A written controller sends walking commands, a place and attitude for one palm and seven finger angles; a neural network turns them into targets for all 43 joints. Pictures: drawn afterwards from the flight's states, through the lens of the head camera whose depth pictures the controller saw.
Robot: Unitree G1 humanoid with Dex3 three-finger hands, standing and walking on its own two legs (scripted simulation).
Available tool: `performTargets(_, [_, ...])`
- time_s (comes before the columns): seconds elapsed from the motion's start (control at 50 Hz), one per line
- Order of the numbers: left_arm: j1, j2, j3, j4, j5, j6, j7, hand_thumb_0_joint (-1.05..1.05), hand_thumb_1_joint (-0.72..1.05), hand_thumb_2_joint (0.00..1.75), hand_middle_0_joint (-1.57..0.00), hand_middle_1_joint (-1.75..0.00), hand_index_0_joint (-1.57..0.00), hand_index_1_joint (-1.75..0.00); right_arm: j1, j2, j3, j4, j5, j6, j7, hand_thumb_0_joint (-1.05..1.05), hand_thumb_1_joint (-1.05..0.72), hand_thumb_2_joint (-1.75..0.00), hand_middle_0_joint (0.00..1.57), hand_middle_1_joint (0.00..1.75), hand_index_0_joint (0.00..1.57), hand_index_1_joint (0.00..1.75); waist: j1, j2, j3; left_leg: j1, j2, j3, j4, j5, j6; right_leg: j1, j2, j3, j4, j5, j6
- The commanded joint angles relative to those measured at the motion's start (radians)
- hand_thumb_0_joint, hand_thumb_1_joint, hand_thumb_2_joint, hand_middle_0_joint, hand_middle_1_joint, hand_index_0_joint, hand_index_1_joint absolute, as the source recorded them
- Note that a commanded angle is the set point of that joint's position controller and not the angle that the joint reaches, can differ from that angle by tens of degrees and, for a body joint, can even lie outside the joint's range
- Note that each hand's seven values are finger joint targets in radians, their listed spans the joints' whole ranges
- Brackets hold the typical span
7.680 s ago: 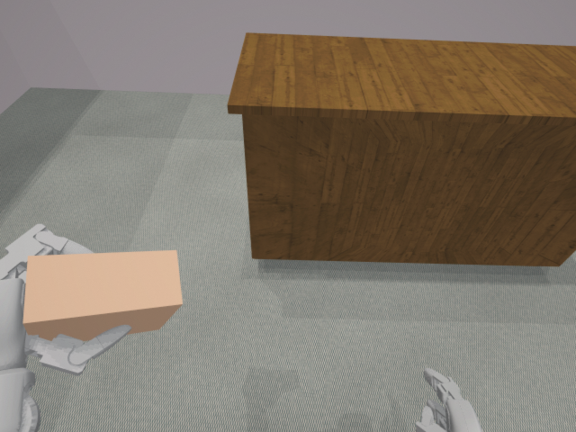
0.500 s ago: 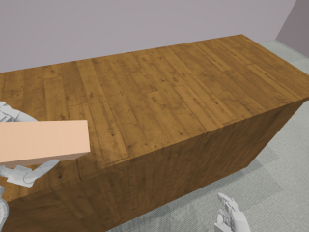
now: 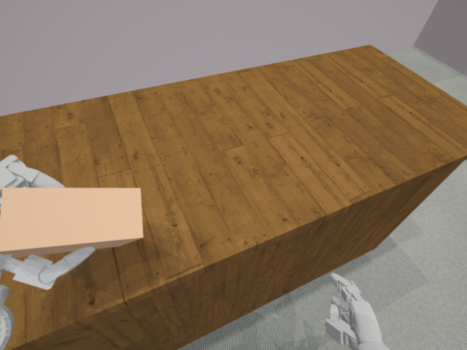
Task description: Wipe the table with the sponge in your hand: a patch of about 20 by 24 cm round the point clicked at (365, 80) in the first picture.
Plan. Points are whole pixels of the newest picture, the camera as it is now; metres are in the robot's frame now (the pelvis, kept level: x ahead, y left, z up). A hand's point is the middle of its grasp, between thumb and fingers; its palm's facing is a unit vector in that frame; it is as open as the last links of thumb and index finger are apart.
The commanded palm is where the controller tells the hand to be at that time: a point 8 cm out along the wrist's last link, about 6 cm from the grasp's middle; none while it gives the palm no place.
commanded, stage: come to a stop and stand still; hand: left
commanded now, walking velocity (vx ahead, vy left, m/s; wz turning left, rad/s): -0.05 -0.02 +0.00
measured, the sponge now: (93, 222) +0.24 +0.20 +0.16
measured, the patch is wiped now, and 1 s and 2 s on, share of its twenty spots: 0.00 0.00 0.00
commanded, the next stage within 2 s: look again from close up in 0.92 s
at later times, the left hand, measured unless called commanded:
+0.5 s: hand (34, 251) +0.20 +0.25 +0.15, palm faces +0.31 -0.86 -0.40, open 10.1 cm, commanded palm +0.14 +0.29 +0.18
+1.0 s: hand (7, 228) +0.22 +0.29 +0.16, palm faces +0.39 -0.85 -0.36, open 10.1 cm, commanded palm +0.16 +0.32 +0.18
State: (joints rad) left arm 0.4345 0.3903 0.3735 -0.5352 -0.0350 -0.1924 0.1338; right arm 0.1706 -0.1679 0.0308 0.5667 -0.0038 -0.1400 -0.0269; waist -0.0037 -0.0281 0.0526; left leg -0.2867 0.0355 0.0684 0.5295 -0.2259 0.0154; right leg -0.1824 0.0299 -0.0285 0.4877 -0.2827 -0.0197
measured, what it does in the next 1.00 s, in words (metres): stands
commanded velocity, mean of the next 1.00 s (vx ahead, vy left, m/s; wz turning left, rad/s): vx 0.00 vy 0.00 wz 0.00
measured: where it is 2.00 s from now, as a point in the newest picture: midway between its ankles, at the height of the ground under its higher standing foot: outside the picture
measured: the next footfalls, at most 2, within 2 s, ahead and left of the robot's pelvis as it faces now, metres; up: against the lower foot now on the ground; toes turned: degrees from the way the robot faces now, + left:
none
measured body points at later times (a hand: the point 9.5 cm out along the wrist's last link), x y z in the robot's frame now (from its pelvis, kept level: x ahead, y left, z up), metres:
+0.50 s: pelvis -0.02 +0.01 +0.00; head +0.00 +0.04 +0.45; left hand +0.18 +0.30 +0.17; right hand +0.14 -0.22 -0.07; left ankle +0.03 +0.11 -0.74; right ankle -0.02 -0.11 -0.74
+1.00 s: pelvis +0.00 +0.04 +0.00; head +0.03 +0.07 +0.45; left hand +0.19 +0.34 +0.18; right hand +0.20 -0.17 -0.06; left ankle +0.03 +0.11 -0.74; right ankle -0.02 -0.11 -0.74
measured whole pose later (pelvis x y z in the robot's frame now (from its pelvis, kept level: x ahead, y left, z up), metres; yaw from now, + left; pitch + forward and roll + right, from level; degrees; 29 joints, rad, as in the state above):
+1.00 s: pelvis +0.00 +0.04 +0.00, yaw +0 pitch -1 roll -2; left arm 0.40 0.37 0.36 -0.48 -0.03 -0.20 0.11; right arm 0.17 -0.18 0.04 0.56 0.00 -0.15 -0.03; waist 0.04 -0.04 0.08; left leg -0.26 -0.01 0.08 0.47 -0.20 0.07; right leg -0.14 -0.01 -0.01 0.40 -0.24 0.03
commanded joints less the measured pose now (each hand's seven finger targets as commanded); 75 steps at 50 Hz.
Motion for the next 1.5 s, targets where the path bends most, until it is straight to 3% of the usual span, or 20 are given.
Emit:
performTargets(0.0, [0.037, 0.140, 0.124, -0.170, -0.023, -0.039, 0.017, 0.00, 0.10, 1.30, -1.20, -1.60, -1.20, -1.60, -0.060, -0.147, -0.062, -0.132, 0.021, -0.023, -0.018, 0.00, -0.90, -0.90, 0.20, 0.30, 0.20, 0.30, 0.014, 0.091, -0.227, 0.090, 0.095, -0.081, -0.082, 0.251, -0.014, 0.071, -0.067, 0.083, -0.095, 0.333, -0.004])
performTargets(0.1, [-0.076, 0.141, 0.089, -0.155, -0.025, -0.021, 0.019, 0.00, 0.10, 1.30, -1.20, -1.60, -1.20, -1.60, -0.092, -0.144, -0.051, -0.125, 0.018, -0.016, -0.041, 0.00, -0.90, -0.90, 0.20, 0.30, 0.20, 0.30, 0.017, 0.063, -0.179, 0.115, 0.064, -0.062, -0.101, 0.115, -0.010, -0.002, -0.085, 0.125, -0.147, 0.287, 0.002])
performTargets(0.12, [-1.057, 0.885, 0.612, -0.283, 0.132, -0.125, -0.003, 0.00, 0.10, 1.30, -1.20, -1.60, -1.20, -1.60, 0.071, -0.184, -0.094, -0.102, -0.038, -0.064, -0.036, 0.00, -0.90, -0.90, 0.20, 0.30, 0.20, 0.30, 0.034, -0.120, 0.112, -0.029, 0.048, -0.016, 0.034, 0.128, 0.011, -0.235, -0.125, 0.165, -0.302, 0.376, 0.099])
performTargets(0.14, [-0.496, 0.283, 0.208, 0.286, 0.040, -0.066, -0.053, 0.00, 0.10, 1.30, -1.20, -1.60, -1.20, -1.60, -0.019, -0.081, -0.051, -0.050, 0.004, -0.052, -0.028, 0.00, -0.90, -0.90, 0.20, 0.30, 0.20, 0.30, 0.028, -0.100, -0.111, 0.105, -0.049, -0.054, -0.022, 0.174, 0.014, -0.141, -0.160, 0.205, -0.198, 0.363, -0.020])
performTargets(0.16, [-0.312, 0.139, 0.089, 0.244, 0.011, -0.061, -0.067, 0.00, 0.10, 1.30, -1.20, -1.60, -1.20, -1.60, -0.010, -0.160, -0.100, -0.129, 0.019, -0.067, -0.024, 0.00, -0.90, -0.90, 0.20, 0.30, 0.20, 0.30, 0.064, 0.048, -0.096, 0.164, 0.007, -0.021, -0.026, 0.195, 0.002, -0.109, -0.148, 0.263, -0.175, 0.486, 0.019])
performTargets(0.2, [-0.193, 0.050, -0.018, 0.009, -0.026, -0.081, -0.060, 0.00, 0.10, 1.30, -1.20, -1.60, -1.20, -1.60, -0.038, -0.149, -0.085, -0.138, 0.035, -0.067, 0.008, 0.00, -0.90, -0.90, 0.20, 0.30, 0.20, 0.30, 0.050, 0.178, -0.224, 0.202, 0.037, -0.045, -0.079, 0.269, 0.031, 0.026, -0.116, 0.151, -0.065, 0.392, 0.049])
performTargets(0.28, [-0.083, 0.154, 0.063, -0.173, -0.015, -0.082, -0.026, 0.00, 0.10, 1.30, -1.20, -1.60, -1.20, -1.60, -0.057, -0.157, -0.083, -0.168, 0.019, -0.070, 0.023, 0.00, -0.90, -0.90, 0.20, 0.30, 0.20, 0.30, 0.054, -0.027, -0.198, 0.114, 0.025, -0.070, -0.069, 0.070, 0.021, -0.013, -0.109, 0.158, -0.146, 0.120, 0.029])
performTargets(0.32, [-0.041, 0.187, 0.119, -0.161, -0.020, -0.079, -0.013, 0.00, 0.10, 1.30, -1.20, -1.60, -1.20, -1.60, -0.068, -0.155, -0.075, -0.168, 0.015, -0.061, 0.007, 0.00, -0.90, -0.90, 0.20, 0.30, 0.20, 0.30, 0.039, -0.052, -0.162, 0.111, 0.016, -0.074, -0.071, -0.039, 0.015, -0.077, -0.123, 0.152, -0.188, -0.033, -0.006])
performTargets(0.38, [-0.090, 0.211, 0.158, -0.149, -0.026, -0.092, -0.010, 0.00, 0.10, 1.30, -1.20, -1.60, -1.20, -1.60, -0.061, -0.156, -0.070, -0.164, 0.009, -0.056, -0.017, 0.00, -0.90, -0.90, 0.20, 0.30, 0.20, 0.30, 0.023, 0.022, -0.073, 0.105, 0.014, -0.098, -0.099, -0.114, 0.011, -0.175, -0.111, 0.170, -0.231, -0.200, -0.023])
performTargets(0.5, [-0.151, 0.163, 0.117, -0.132, -0.002, -0.104, -0.014, 0.00, 0.10, 1.30, -1.20, -1.60, -1.20, -1.60, -0.067, -0.154, -0.057, -0.152, 0.018, -0.081, -0.020, 0.00, -0.90, -0.90, 0.20, 0.30, 0.20, 0.30, 0.032, 0.207, -0.098, 0.013, 0.096, -0.160, -0.262, -0.245, 0.042, 0.006, -0.036, 0.052, -0.062, -0.010, 0.005])
performTargets(0.64, [-0.113, 0.112, 0.055, -0.138, 0.012, -0.083, -0.016, 0.00, 0.10, 1.30, -1.20, -1.60, -1.20, -1.60, -0.039, -0.161, -0.063, -0.130, 0.011, -0.094, 0.004, 0.00, -0.90, -0.90, 0.20, 0.30, 0.20, 0.30, 0.026, 0.067, -0.146, 0.094, 0.061, -0.127, -0.172, -0.005, 0.022, 0.015, -0.055, 0.064, -0.124, 0.128, 0.006])
performTargets(0.8, [-0.129, 0.169, 0.121, -0.155, 0.006, -0.077, -0.007, 0.00, 0.10, 1.30, -1.20, -1.60, -1.20, -1.60, -0.074, -0.149, -0.052, -0.133, 0.012, -0.066, -0.007, 0.00, -0.90, -0.90, 0.20, 0.30, 0.20, 0.30, 0.029, 0.120, -0.148, 0.126, 0.059, -0.119, -0.179, 0.085, 0.009, 0.017, -0.051, 0.054, -0.115, 0.173, 0.006])
performTargets(0.94, [-0.120, 0.128, 0.070, -0.186, 0.001, -0.076, -0.012, 0.00, 0.10, 1.30, -1.20, -1.60, -1.20, -1.60, -0.059, -0.155, -0.062, -0.148, 0.014, -0.057, -0.007, 0.00, -0.90, -0.90, 0.20, 0.30, 0.20, 0.30, 0.024, 0.141, -0.162, 0.138, 0.079, -0.138, -0.196, 0.133, 0.004, 0.049, -0.056, 0.039, -0.101, 0.185, 0.007])
performTargets(1.1, [-0.109, 0.158, 0.100, -0.179, 0.010, -0.068, 0.003, 0.00, 0.10, 1.30, -1.20, -1.60, -1.20, -1.60, -0.072, -0.158, -0.060, -0.141, 0.017, -0.047, -0.014, 0.00, -0.90, -0.90, 0.20, 0.30, 0.20, 0.30, 0.027, 0.130, -0.160, 0.135, 0.076, -0.129, -0.200, 0.114, -0.009, 0.046, -0.061, 0.039, -0.107, 0.175, 0.007])
performTargets(1.12, [-0.085, 0.117, 0.064, -0.156, 0.000, -0.070, -0.005, 0.00, 0.10, 1.30, -1.20, -1.60, -1.20, -1.60, -0.061, -0.155, -0.059, -0.143, 0.013, -0.041, -0.015, 0.00, -0.90, -0.90, 0.20, 0.30, 0.20, 0.30, 0.025, 0.115, -0.161, 0.126, 0.077, -0.139, -0.205, 0.101, -0.001, 0.056, -0.062, 0.031, -0.118, 0.173, 0.008])
performTargets(1.2, [-0.089, 0.172, 0.114, -0.190, 0.007, -0.066, 0.005, 0.00, 0.10, 1.30, -1.20, -1.60, -1.20, -1.60, -0.076, -0.158, -0.062, -0.141, 0.018, -0.044, -0.018, 0.00, -0.90, -0.90, 0.20, 0.30, 0.20, 0.30, 0.028, 0.102, -0.175, 0.142, 0.071, -0.121, -0.182, 0.128, -0.005, 0.058, -0.071, 0.046, -0.121, 0.203, 0.007])
performTargets(1.22, [-0.069, 0.113, 0.061, -0.163, -0.004, -0.068, -0.005, 0.00, 0.10, 1.30, -1.20, -1.60, -1.20, -1.60, -0.060, -0.154, -0.059, -0.142, 0.014, -0.038, -0.018, 0.00, -0.90, -0.90, 0.20, 0.30, 0.20, 0.30, 0.022, 0.100, -0.167, 0.137, 0.067, -0.132, -0.190, 0.121, -0.001, 0.060, -0.071, 0.037, -0.131, 0.196, 0.005])
performTargets(1.3, [-0.071, 0.170, 0.115, -0.183, 0.006, -0.066, 0.005, 0.00, 0.10, 1.30, -1.20, -1.60, -1.20, -1.60, -0.076, -0.158, -0.063, -0.138, 0.020, -0.043, -0.019, 0.00, -0.90, -0.90, 0.20, 0.30, 0.20, 0.30, 0.027, 0.098, -0.167, 0.139, 0.069, -0.119, -0.184, 0.110, -0.004, 0.053, -0.073, 0.049, -0.129, 0.196, 0.004])
performTargets(1.32, [-0.052, 0.117, 0.067, -0.163, -0.006, -0.068, -0.004, 0.00, 0.10, 1.30, -1.20, -1.60, -1.20, -1.60, -0.059, -0.156, -0.061, -0.138, 0.015, -0.036, -0.019, 0.00, -0.90, -0.90, 0.20, 0.30, 0.20, 0.30, 0.022, 0.101, -0.167, 0.131, 0.065, -0.133, -0.187, 0.114, 0.003, 0.064, -0.074, 0.039, -0.137, 0.198, 0.003])
performTargets(1.48, [-0.082, 0.143, 0.082, -0.168, -0.015, -0.057, -0.005, 0.00, 0.10, 1.30, -1.20, -1.60, -1.20, -1.60, -0.058, -0.155, -0.069, -0.146, 0.022, -0.030, -0.026, 0.00, -0.90, -0.90, 0.20, 0.30, 0.20, 0.30, 0.018, 0.083, -0.150, 0.161, 0.085, -0.139, -0.190, 0.165, -0.004, 0.044, -0.072, 0.048, -0.145, 0.207, 0.009])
